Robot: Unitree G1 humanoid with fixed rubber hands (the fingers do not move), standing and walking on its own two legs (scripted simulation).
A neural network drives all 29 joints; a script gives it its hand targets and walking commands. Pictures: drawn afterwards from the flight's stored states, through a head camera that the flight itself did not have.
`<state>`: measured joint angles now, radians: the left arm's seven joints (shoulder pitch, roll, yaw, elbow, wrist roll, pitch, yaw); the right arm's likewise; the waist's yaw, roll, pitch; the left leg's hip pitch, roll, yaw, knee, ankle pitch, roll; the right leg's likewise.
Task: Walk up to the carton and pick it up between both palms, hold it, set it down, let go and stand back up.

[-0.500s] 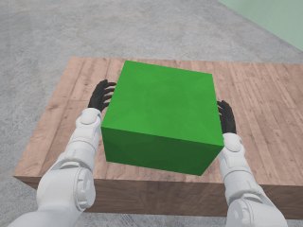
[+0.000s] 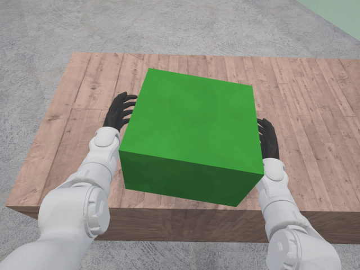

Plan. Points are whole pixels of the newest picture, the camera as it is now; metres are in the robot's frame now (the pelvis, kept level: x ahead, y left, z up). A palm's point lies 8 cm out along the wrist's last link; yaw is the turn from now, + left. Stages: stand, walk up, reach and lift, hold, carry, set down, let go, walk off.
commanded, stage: set down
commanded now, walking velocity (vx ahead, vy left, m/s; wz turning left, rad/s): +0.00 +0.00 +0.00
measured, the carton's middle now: (191, 135) +0.42 -0.06 +0.00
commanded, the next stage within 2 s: none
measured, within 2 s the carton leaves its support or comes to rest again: rests again in 1.50 s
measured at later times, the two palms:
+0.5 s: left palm (116, 130) +0.45 +0.12 +0.01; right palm (262, 158) +0.34 -0.23 -0.02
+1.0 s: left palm (116, 134) +0.45 +0.13 -0.01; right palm (261, 158) +0.35 -0.23 -0.02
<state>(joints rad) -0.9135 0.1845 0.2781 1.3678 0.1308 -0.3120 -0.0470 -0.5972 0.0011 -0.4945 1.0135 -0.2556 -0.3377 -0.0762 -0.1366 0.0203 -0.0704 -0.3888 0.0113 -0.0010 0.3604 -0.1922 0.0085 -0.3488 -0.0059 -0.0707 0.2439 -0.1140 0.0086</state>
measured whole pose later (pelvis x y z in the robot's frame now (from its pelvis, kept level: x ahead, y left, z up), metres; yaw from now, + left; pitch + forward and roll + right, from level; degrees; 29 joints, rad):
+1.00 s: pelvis -0.01 +0.00 -0.01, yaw +1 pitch +23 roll -2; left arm -1.02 0.24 0.30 1.57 0.17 -0.53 -0.03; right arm -0.71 0.01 -0.64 1.18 -0.34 -0.53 -0.07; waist -0.16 0.02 -0.12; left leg -0.65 0.02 -0.01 0.45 -0.19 0.01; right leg -0.60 -0.01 -0.10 0.31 -0.11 0.00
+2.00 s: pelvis -0.02 +0.00 -0.02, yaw +1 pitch +26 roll -2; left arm -1.02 0.25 0.41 1.55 0.27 -0.59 -0.05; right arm -0.75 0.01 -0.73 1.20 -0.38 -0.61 -0.06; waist -0.16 0.01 -0.12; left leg -0.76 0.02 -0.01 0.52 -0.21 0.00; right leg -0.73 -0.02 -0.12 0.42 -0.15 -0.01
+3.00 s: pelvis -0.06 +0.01 -0.07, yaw -6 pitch +30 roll -2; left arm -1.12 0.42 -0.33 1.54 -0.50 -0.37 -0.07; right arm -0.89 -0.32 0.06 1.27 0.45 -0.30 -0.05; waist -0.16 0.06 -0.31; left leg -1.08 0.00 -0.05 0.92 -0.37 -0.01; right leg -1.10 0.01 -0.02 0.84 -0.27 0.01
